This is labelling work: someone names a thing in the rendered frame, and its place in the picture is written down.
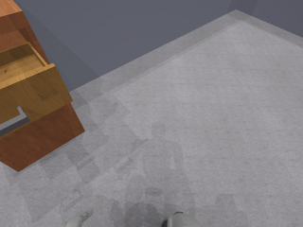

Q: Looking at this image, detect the drawer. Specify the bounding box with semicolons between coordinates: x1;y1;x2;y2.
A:
0;42;73;139

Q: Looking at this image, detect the cabinet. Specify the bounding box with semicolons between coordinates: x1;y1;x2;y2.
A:
0;0;85;172

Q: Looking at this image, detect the handle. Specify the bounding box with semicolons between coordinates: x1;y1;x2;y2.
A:
0;106;30;137

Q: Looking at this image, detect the right robot thigh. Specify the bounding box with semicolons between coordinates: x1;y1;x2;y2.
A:
167;213;203;227

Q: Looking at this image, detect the robot left hand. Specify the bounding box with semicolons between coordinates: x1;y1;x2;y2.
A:
65;209;94;227

